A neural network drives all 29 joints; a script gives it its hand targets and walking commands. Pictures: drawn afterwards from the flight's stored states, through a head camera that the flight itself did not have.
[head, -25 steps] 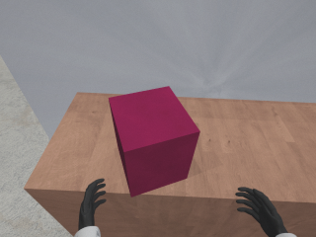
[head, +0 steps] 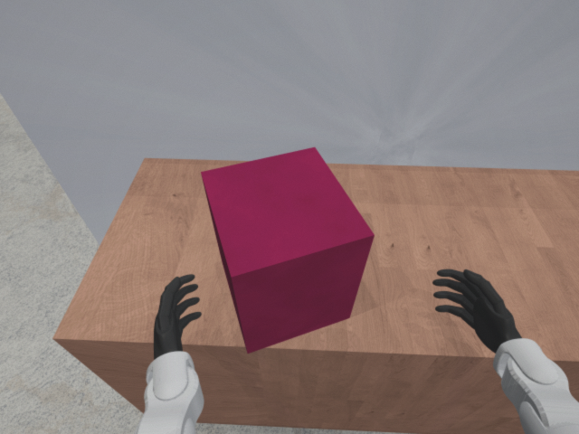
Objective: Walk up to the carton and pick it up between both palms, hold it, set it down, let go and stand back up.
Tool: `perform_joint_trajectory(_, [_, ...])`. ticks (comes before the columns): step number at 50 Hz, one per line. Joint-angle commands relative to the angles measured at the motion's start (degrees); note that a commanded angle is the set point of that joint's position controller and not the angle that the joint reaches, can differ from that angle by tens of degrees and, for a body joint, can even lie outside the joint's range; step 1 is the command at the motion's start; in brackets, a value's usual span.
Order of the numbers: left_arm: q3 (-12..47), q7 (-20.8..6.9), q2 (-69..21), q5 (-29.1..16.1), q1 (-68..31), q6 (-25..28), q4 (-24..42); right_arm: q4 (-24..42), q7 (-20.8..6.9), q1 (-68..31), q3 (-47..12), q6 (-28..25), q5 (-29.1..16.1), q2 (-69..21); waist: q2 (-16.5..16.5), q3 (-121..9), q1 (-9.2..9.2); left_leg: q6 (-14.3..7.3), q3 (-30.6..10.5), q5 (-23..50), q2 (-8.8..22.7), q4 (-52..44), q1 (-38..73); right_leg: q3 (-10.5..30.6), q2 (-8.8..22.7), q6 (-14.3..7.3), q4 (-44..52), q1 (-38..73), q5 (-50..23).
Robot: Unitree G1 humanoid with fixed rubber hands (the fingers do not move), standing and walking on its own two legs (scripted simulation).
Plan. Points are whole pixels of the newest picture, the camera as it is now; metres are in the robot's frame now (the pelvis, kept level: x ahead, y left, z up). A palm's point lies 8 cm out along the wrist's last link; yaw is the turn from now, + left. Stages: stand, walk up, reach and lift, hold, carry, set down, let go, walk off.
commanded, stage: reach and lift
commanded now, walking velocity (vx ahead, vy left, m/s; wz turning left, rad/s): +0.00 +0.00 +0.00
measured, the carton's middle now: (281, 250) +0.41 +0.07 -0.02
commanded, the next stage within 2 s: none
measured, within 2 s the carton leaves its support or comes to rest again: neither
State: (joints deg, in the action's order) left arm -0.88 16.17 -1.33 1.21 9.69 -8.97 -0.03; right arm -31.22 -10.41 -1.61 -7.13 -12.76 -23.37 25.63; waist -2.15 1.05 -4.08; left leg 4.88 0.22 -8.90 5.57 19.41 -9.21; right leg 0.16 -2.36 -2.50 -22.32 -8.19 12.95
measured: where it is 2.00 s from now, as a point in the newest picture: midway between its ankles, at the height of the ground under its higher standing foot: outside the picture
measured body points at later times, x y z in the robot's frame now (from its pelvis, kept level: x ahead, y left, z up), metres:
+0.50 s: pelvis -0.01 +0.00 +0.00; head +0.02 +0.00 +0.45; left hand +0.26 +0.22 +0.07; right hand +0.34 -0.19 +0.06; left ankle +0.02 +0.18 -0.74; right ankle -0.01 -0.09 -0.74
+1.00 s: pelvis -0.02 -0.01 +0.00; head +0.02 -0.01 +0.45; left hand +0.30 +0.23 +0.11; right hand +0.42 -0.16 +0.11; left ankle +0.02 +0.18 -0.74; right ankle -0.01 -0.09 -0.74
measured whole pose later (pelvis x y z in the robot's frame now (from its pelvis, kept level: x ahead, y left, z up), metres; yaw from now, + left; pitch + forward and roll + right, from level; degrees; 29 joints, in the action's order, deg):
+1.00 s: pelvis -0.02 -0.01 +0.00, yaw +1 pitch +4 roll +0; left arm -10.1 12.1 3.7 -5.6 -19.6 -40.1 4.8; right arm -29.7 -2.0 -35.2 -8.4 13.9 -25.7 26.6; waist 0.5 0.6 -7.3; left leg 5.6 -1.1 -5.6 6.7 18.0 -16.4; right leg -1.0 -3.5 -2.9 -20.7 -15.0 9.7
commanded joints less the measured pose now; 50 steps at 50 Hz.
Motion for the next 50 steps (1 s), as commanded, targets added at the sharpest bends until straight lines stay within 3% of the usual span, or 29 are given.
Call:
perform_joint_trajectory(1, [-1.14,-1.08,0.05,0.69,-5.86,1.47,13.78,11.15,0.97,-7.30,2.10,-2.45,-2.28,8.76,0.30,-12.98,-1.16,-2.76,3.45,18.41,-6.75,0.11,8.74,1.44,-1.46,-0.75,6.13,3.33,-20.58])
perform_joint_trajectory(2, [-0.32,-1.71,0.55,-1.19,-6.29,1.08,12.80,12.92,1.35,-9.71,3.95,-2.74,-1.21,11.88,-2.77,-14.21,0.41,-2.81,2.79,19.49,-6.98,0.29,8.62,0.68,-1.38,-0.51,5.25,3.08,-25.24])
perform_joint_trajectory(4, [-1.57,-2.16,2.17,-1.33,-7.11,0.45,15.84,16.06,2.28,-10.06,4.38,-2.14,-1.45,11.04,-3.64,-16.36,0.43,-3.05,2.86,18.62,-6.86,0.00,8.29,1.02,-1.37,-0.22,4.80,5.46,-25.77])
perform_joint_trajectory(5, [-1.16,-2.12,2.05,-0.96,-9.05,0.37,15.59,15.38,2.79,-10.24,4.23,-1.85,-0.70,11.07,-1.07,-15.38,0.81,-2.66,2.89,17.90,-7.38,-0.22,7.96,1.34,-0.87,0.08,5.13,4.99,-27.06])
perform_joint_trajectory(6, [-1.34,-2.13,2.25,-1.40,-11.19,-0.12,18.40,18.18,2.74,-12.97,5.45,-1.52,-0.76,12.00,-2.84,-16.70,0.63,-2.46,2.97,19.94,-7.00,-0.23,8.75,0.51,-1.97,-0.23,5.10,4.85,-25.05])
perform_joint_trajectory(7, [-2.47,-2.47,2.34,-1.94,-7.47,-0.26,18.53,20.44,3.26,-11.80,4.17,-1.45,-1.00,11.21,-3.66,-15.61,-1.35,-2.62,3.41,20.42,-7.20,0.08,7.83,1.29,-1.49,0.31,4.66,5.38,-28.90])
perform_joint_trajectory(8, [-2.07,-2.34,2.42,-1.12,-9.86,-0.24,18.83,20.62,4.08,-11.94,5.02,-1.35,-1.06,11.25,-1.28,-16.15,0.10,-2.52,3.37,18.63,-7.46,-0.56,7.81,1.76,-1.06,0.12,5.07,6.64,-27.49])
perform_joint_trajectory(9, [-3.34,-2.29,3.37,-2.64,-12.83,-1.55,19.43,21.62,4.26,-15.84,4.33,0.18,-0.35,10.85,-4.13,-16.17,-0.59,-3.42,3.55,16.52,-7.76,-0.31,5.27,1.73,-0.77,0.71,4.50,6.21,-26.22])
perform_joint_trajectory(11, [-3.50,-3.34,3.17,-1.95,-12.29,-2.33,20.13,20.08,5.12,-13.67,4.04,2.44,0.37,9.38,-2.79,-15.68,-0.31,-3.27,3.51,15.11,-7.19,-1.61,5.57,2.60,-0.17,1.28,4.50,7.34,-28.00])
perform_joint_trajectory(13, [-4.20,-2.68,3.43,-2.53,-12.98,-3.57,20.28,21.81,5.06,-15.84,6.01,3.32,0.17,10.12,-2.19,-15.33,-1.10,-3.19,2.72,12.72,-6.61,-2.84,6.83,1.86,-0.34,0.96,5.63,4.21,-20.72])
perform_joint_trajectory(14, [-4.52,-2.65,3.26,-3.33,-17.05,-4.26,19.79,20.92,5.06,-17.83,5.60,3.91,0.23,9.53,-2.38,-16.44,-0.17,-3.01,3.30,13.00,-6.72,-2.26,6.54,1.50,-0.98,0.92,5.79,3.79,-18.87])
perform_joint_trajectory(16, [-5.93,-2.66,4.41,-2.52,-19.04,-6.30,18.85,21.25,5.83,-20.64,5.33,5.94,-0.74,9.69,-1.96,-15.93,-1.86,-3.62,3.70,13.60,-6.97,-1.66,5.56,2.51,-0.53,0.75,5.92,4.10,-18.76])
perform_joint_trajectory(17, [-4.98,-3.43,3.64,-4.23,-19.42,-6.82,17.63,23.64,6.20,-22.69,5.66,6.19,0.26,10.03,-4.49,-15.71,-1.52,-3.55,3.81,14.15,-6.56,-1.43,5.16,1.49,-1.39,0.30,5.06,3.06,-19.79])
perform_joint_trajectory(18, [-5.13,-3.47,3.72,-4.25,-18.17,-7.98,18.90,24.22,6.13,-23.76,5.05,7.07,-0.01,10.05,-4.27,-16.45,-2.45,-3.83,3.53,13.81,-6.37,-1.73,6.09,2.00,-1.09,0.66,5.66,3.00,-20.68])
perform_joint_trajectory(22, [-5.64,-2.91,4.17,-4.27,-22.72,-11.86,22.74,20.28,6.34,-28.70,6.82,10.50,-0.51,11.90,-0.53,-19.90,-1.97,-2.47,2.80,18.53,-5.25,-0.71,10.40,0.29,-2.65,-0.54,6.58,-0.43,-13.63])
perform_joint_trajectory(23, [-6.41,-3.37,4.31,-3.80,-22.20,-13.22,19.64,18.50,6.93,-29.35,6.20,11.75,-0.87,12.17,-2.21,-17.84,-2.78,-2.70,3.33,17.04,-5.09,-0.89,8.58,0.62,-2.98,-1.00,6.83,0.83,-13.56])
perform_joint_trajectory(25, [-7.01,-2.70,5.05,-3.91,-28.79,-15.00,21.06,17.88,6.17,-34.49,6.29,13.63,-0.33,10.80,-0.45,-19.53,-2.60,-3.82,3.15,10.00,-5.03,-1.89,7.47,1.20,-2.45,-0.39,7.52,-1.70,-5.89])
perform_joint_trajectory(26, [-6.47,-2.16,5.14,-4.98,-27.73,-16.21,24.11,19.60,6.25,-34.72,7.16,13.88,-1.33,12.15,-0.90,-21.81,-2.65,-3.77,2.41,12.39,-4.86,-0.93,7.39,1.06,-2.61,-0.33,6.08,-0.40,-9.01])
perform_joint_trajectory(27, [-6.92,-2.77,5.10,-4.13,-27.47,-17.75,19.58,16.63,6.62,-35.49,5.69,14.84,-1.26,10.47,-0.07,-19.84,-2.87,-3.56,3.18,12.75,-5.40,-0.93,7.57,0.83,-2.48,-0.34,7.17,0.95,-9.36])
perform_joint_trajectory(28, [-6.49,-2.84,5.32,-4.83,-30.12,-18.71,21.97,16.78,6.52,-38.10,5.41,16.03,-1.30,11.08,-1.13,-20.13,-1.67,-3.81,2.82,12.83,-5.22,-0.92,7.19,0.77,-2.66,-0.35,6.39,0.25,-10.53])
perform_joint_trajectory(30, [-7.06,-3.35,5.99,-5.35,-32.03,-19.88,23.09,18.61,7.25,-39.51,6.08,16.53,-2.58,12.22,-1.47,-22.11,-2.40,-3.29,3.22,15.52,-5.26,0.32,6.53,1.13,-2.67,0.01,5.82,0.80,-12.62])
perform_joint_trajectory(32, [-7.60,-2.89,7.70,-5.89,-38.30,-21.67,18.87,16.07,7.27,-45.17,5.73,18.18,-2.27,11.94,-2.54,-23.18,-2.65,-4.38,2.96,11.44,-5.30,-0.33,3.72,1.41,-2.23,0.88,5.51,1.06,-10.01])
perform_joint_trajectory(36, [-6.93,-2.51,7.85,-6.98,-40.78,-23.47,24.39,17.09,7.19,-48.22,6.57,19.83,-2.66,11.75,1.02,-29.60,-3.09,-3.26,2.63,13.30,-4.83,0.19,8.06,0.30,-2.42,0.84,5.19,-0.16,-10.06])
perform_joint_trajectory(37, [-6.61,-3.10,7.25,-6.64,-40.31,-24.20,18.52,13.25,7.23,-48.83,5.15,20.89,-3.32,11.63,0.89,-25.99,-2.88,-3.47,2.42,13.07,-5.17,0.31,5.34,1.05,-2.15,1.11,5.43,0.16,-10.29])
perform_joint_trajectory(41, [-8.10,-3.05,9.92,-7.48,-45.29,-25.73,21.07,14.70,7.36,-53.62,6.54,22.40,-1.68,12.44,-0.34,-29.81,-3.37,-3.87,2.87,11.51,-5.28,-0.23,4.54,0.99,-1.77,1.77,4.16,0.89,-11.05])
perform_joint_trajectory(44, [-9.45,-3.34,11.02,-5.61,-46.22,-27.50,17.34,9.16,7.94,-53.36,5.26,23.48,-1.80,12.47,1.84,-28.78,-2.39,-3.01,3.33,13.29,-5.71,0.06,3.73,1.20,-1.17,2.53,3.98,3.37,-15.74])
perform_joint_trajectory(46, [-9.72,-3.70,9.72,-5.48,-46.05,-27.60,20.04,12.20,8.29,-55.26,5.54,22.96,-2.21,12.59,0.66,-30.23,-2.63,-2.92,2.73,16.52,-5.36,-0.22,3.67,0.80,-1.51,3.12,3.02,4.42,-20.14])
perform_joint_trajectory(49, [-9.93,-4.63,10.54,-6.89,-50.14,-28.51,15.21,9.71,9.06,-60.68,4.36,23.65,-2.12,12.18,-0.72,-27.92,-2.53,-3.13,3.17,14.25,-6.15,-0.22,0.77,1.04,-1.16,3.32,3.11,5.66,-21.21])
perform_joint_trajectory(50, [-11.44,-4.43,11.98,-6.68,-49.42,-28.47,17.16,11.04,8.94,-61.76,3.82,23.83,-2.66,12.72,-2.78,-31.52,-4.44,-3.69,3.62,15.24,-5.81,-0.47,1.97,0.69,-1.30,4.21,2.31,6.44,-23.37])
